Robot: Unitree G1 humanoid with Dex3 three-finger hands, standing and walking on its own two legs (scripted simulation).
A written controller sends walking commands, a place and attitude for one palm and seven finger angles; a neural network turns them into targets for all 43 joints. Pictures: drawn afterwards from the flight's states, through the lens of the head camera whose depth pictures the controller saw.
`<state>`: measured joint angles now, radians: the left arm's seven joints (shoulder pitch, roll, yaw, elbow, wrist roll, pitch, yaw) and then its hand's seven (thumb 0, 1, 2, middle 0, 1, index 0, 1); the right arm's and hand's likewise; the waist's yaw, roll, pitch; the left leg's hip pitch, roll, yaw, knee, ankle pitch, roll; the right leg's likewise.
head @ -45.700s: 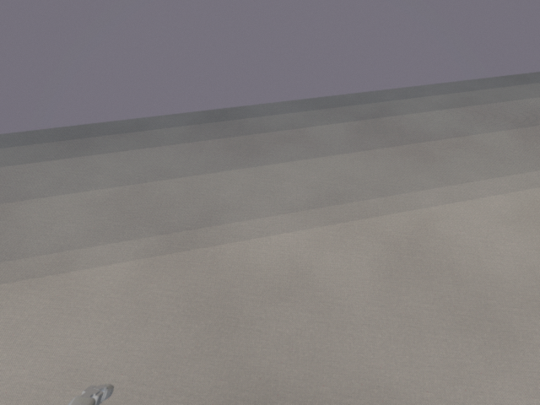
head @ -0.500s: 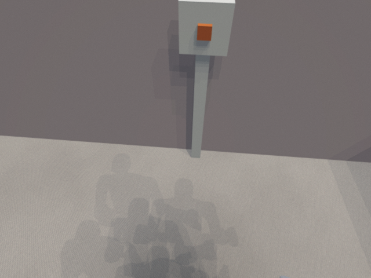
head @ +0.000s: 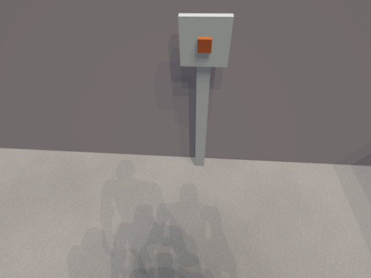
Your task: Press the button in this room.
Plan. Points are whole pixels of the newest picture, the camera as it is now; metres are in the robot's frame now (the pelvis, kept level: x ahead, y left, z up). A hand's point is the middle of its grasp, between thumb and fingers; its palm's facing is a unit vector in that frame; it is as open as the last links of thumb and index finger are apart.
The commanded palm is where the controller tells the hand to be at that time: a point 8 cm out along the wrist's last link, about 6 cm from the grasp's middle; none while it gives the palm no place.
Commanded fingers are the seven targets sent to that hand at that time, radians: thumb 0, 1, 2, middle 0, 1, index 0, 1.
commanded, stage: let the arm hang, fingers relaxed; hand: left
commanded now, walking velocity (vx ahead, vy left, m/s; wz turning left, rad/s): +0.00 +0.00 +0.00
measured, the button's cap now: (204, 44) +0.88 -0.03 +0.08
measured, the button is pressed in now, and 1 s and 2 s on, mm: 0 0 0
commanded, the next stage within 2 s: stand and wait in 0.34 s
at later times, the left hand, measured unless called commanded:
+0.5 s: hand out of the picture -0.02 +0.16 -0.18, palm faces +0.03 -0.99 -0.17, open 7.4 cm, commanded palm none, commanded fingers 0.00 0.90 0.90 -0.20 -0.30 -0.20 -0.30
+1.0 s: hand out of the picture +0.00 +0.16 -0.17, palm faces +0.02 -0.98 -0.19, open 7.4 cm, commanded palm none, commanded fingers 0.00 0.90 0.90 -0.20 -0.30 -0.20 -0.30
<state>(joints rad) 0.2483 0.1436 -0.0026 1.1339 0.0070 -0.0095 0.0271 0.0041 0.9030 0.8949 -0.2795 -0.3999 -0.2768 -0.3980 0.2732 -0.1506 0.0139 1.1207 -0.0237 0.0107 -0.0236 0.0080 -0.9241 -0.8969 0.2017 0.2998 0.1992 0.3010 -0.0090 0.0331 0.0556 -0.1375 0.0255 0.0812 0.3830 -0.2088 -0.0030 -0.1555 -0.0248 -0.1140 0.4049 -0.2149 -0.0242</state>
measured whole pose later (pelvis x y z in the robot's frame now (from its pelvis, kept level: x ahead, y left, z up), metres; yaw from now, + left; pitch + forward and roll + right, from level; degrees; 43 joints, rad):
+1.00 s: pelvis +0.01 +0.00 +0.00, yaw -1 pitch -2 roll +0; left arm 0.26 0.12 0.01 1.17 0.01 -0.02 0.04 0.00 0.91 0.89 -0.20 -0.30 -0.20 -0.30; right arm 0.28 -0.12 0.01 1.16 -0.02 0.00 -0.03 0.00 -0.91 -0.90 0.20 0.30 0.20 0.30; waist -0.01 0.02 0.06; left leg -0.12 0.03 0.09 0.37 -0.22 -0.01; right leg -0.14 -0.02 -0.11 0.39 -0.22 -0.03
